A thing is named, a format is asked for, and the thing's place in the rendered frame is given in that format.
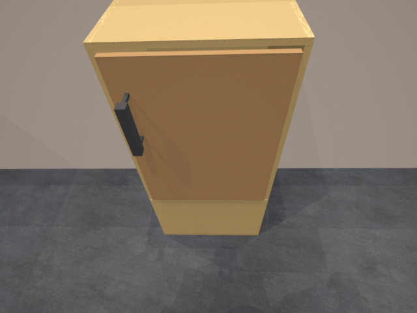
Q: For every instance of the cupboard door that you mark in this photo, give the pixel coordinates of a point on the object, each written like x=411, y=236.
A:
x=212, y=120

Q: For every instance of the handle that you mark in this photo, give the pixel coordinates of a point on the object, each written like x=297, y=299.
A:
x=124, y=116

